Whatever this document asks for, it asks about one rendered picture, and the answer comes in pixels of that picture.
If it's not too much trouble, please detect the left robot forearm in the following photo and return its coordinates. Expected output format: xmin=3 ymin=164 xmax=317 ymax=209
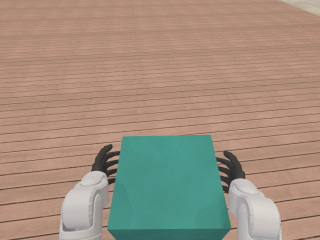
xmin=59 ymin=171 xmax=109 ymax=240

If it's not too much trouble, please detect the right robot forearm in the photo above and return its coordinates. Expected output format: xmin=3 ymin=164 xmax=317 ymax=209
xmin=228 ymin=178 xmax=282 ymax=240

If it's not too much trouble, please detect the robot right hand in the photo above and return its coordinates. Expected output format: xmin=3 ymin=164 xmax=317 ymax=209
xmin=216 ymin=150 xmax=246 ymax=194

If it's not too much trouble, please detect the carton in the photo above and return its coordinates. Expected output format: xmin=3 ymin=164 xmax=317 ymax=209
xmin=107 ymin=134 xmax=232 ymax=240

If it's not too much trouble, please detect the robot left hand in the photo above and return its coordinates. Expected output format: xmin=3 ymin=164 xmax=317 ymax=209
xmin=91 ymin=144 xmax=120 ymax=185

